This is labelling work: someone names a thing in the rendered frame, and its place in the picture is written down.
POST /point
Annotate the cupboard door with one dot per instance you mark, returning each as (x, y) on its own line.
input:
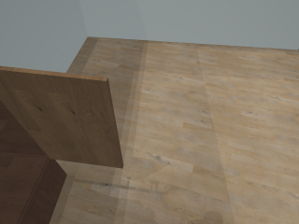
(70, 116)

